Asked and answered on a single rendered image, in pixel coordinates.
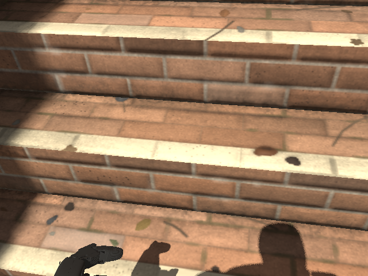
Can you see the left robot hand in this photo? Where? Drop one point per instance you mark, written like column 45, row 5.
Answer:
column 86, row 258

